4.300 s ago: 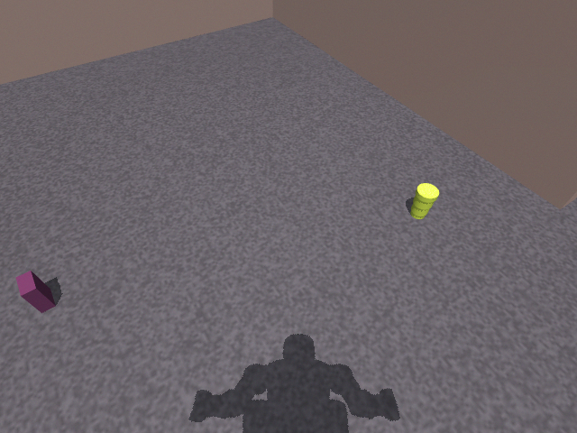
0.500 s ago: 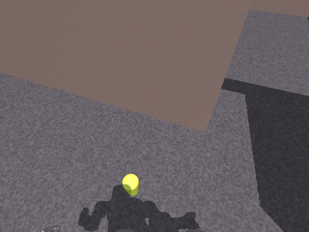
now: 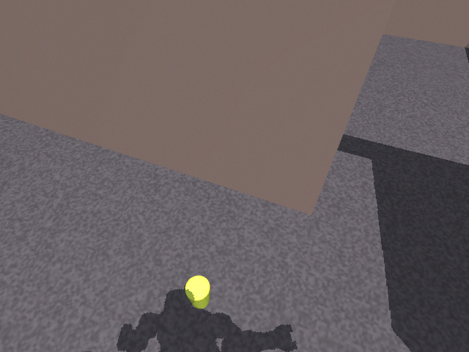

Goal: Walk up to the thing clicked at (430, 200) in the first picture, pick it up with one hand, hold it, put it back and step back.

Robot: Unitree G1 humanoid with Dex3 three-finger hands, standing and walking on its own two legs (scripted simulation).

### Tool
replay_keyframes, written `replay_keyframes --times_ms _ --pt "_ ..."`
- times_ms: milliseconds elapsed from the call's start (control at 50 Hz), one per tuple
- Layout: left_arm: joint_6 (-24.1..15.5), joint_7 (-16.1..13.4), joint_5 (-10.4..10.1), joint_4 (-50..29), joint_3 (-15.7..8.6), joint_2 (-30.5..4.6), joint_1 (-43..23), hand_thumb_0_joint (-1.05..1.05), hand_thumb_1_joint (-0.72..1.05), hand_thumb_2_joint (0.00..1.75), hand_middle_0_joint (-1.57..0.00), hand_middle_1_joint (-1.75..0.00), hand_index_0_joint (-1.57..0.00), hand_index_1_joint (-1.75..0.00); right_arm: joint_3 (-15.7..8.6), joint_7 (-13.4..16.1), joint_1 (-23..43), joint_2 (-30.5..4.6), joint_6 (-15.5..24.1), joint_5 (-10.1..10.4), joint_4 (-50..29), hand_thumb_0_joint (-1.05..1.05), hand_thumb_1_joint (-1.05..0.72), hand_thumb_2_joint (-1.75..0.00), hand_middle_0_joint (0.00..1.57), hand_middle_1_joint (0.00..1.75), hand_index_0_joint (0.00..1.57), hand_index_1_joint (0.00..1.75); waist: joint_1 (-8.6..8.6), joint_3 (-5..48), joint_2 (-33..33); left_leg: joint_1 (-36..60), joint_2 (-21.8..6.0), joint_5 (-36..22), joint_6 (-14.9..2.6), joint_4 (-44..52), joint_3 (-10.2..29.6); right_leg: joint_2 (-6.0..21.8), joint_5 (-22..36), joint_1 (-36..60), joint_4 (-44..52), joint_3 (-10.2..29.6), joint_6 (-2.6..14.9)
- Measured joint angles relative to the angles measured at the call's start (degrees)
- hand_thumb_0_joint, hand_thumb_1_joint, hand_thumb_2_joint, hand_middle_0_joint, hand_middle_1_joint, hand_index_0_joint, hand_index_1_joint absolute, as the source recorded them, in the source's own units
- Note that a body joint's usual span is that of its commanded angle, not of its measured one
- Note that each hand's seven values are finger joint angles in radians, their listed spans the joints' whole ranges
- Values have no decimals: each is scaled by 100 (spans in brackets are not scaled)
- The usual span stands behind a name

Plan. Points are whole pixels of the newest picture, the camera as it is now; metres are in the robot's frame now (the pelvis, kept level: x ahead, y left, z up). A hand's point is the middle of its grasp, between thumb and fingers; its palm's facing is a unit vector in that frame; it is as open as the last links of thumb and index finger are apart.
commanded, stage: walk up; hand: left
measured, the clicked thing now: (199, 294) +0.43 +0.15 -0.70
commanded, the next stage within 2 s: stand in 0.42 s
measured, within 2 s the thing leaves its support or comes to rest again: neither
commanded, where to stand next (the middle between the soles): +0.04 +0.01 m, yaw +0 degrees
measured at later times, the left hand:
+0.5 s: hand out of the picture +0.09 +0.26 -0.15, palm faces +0.00 -0.94 -0.34, open 7.4 cm
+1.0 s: hand out of the picture +0.09 +0.25 -0.15, palm faces -0.02 -0.94 -0.34, open 7.4 cm
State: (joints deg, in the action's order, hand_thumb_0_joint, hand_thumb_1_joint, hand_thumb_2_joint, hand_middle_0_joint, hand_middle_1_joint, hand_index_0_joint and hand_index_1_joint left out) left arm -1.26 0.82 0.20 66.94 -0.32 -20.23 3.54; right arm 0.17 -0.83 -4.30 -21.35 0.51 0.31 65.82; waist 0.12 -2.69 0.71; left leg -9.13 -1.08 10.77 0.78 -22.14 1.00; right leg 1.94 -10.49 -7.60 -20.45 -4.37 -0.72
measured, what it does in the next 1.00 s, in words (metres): stands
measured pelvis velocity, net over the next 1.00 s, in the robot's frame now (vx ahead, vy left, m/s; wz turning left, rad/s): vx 0.01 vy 0.00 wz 0.00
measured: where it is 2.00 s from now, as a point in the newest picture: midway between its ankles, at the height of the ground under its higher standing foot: outside the picture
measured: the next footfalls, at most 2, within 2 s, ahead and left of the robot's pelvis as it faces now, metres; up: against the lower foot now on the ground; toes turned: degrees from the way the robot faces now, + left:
none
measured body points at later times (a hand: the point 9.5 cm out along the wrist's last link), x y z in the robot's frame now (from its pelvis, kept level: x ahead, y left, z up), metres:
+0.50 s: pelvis +0.01 +0.00 +0.00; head +0.02 +0.00 +0.45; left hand +0.09 +0.31 -0.13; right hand +0.09 -0.30 -0.13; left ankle +0.02 +0.13 -0.75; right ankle +0.01 -0.13 -0.75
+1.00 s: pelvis +0.01 +0.00 +0.00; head +0.02 -0.01 +0.45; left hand +0.09 +0.30 -0.13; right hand +0.10 -0.31 -0.13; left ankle +0.02 +0.13 -0.75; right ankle +0.01 -0.13 -0.75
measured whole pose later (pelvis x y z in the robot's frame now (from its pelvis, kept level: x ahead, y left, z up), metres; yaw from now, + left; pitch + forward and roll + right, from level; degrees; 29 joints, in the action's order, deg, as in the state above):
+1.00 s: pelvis +0.01 +0.00 +0.00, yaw +0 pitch -2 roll +0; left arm -0.7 0.6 0.4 66.5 -0.2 -19.6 5.3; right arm 0.2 -0.3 -4.6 -20.5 0.4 -0.2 66.0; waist -0.2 -2.3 0.7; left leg -6.4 -1.0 9.7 1.1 -18.0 0.9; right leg 1.9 -9.9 -5.3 -17.3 -4.3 -0.7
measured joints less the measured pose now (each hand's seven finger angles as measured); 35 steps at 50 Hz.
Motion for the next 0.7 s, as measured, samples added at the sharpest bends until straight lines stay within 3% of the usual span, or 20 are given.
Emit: replay_keyframes --times_ms 700 --pt "47 -33 27 -13 -7 63 92 1 90 90 -21 -30 -21 -30 -11 63 41 115 2 -51 1 1 -90 -90 20 30 20 30 -21 42 -29 269 56 -88 -16 374 -27 51 41 221 277 17 -45"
